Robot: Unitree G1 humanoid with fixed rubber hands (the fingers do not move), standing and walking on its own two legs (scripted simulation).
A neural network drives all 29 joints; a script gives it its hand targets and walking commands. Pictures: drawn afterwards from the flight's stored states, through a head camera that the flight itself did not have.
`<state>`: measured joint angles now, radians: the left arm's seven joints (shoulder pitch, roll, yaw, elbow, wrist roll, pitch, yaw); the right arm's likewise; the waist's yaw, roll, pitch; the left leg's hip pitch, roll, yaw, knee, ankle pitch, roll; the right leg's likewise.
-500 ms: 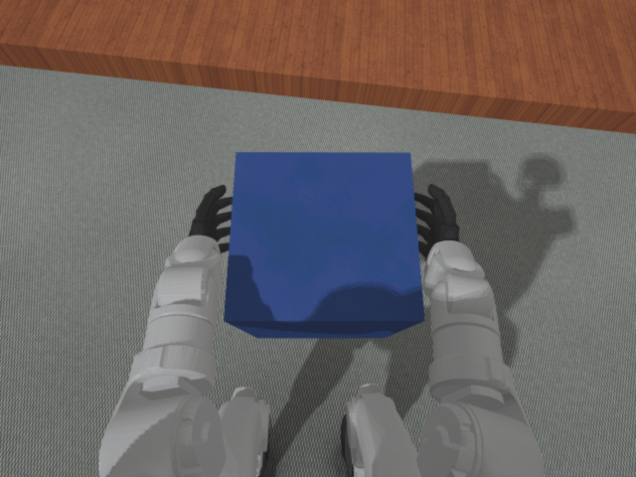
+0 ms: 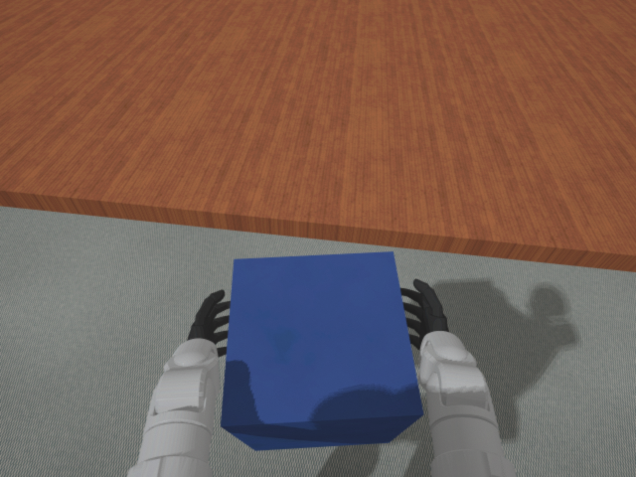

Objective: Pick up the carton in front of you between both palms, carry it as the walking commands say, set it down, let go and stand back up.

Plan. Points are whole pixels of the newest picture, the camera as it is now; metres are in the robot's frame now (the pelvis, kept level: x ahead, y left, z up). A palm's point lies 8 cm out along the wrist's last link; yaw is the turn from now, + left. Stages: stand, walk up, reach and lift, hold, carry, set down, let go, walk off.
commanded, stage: reach and lift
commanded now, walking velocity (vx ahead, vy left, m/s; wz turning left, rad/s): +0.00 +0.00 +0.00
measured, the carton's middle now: (318, 359) +0.32 -0.01 -0.06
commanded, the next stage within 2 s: hold in 1.16 s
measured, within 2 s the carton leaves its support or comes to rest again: neither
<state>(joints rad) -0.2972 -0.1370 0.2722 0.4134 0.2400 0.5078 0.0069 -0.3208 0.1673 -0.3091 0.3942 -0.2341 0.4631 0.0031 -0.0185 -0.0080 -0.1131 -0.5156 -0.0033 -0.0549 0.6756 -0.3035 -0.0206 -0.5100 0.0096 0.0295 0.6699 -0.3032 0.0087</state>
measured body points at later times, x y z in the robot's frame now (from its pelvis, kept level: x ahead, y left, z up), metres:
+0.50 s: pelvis -0.01 +0.01 +0.02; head -0.03 +0.02 +0.47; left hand +0.30 +0.15 +0.03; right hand +0.30 -0.15 +0.05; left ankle +0.02 +0.13 -0.72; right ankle +0.02 -0.13 -0.72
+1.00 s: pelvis +0.01 +0.00 +0.03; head -0.02 +0.00 +0.48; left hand +0.30 +0.15 +0.04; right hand +0.31 -0.15 +0.06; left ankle +0.02 +0.13 -0.72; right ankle +0.02 -0.13 -0.72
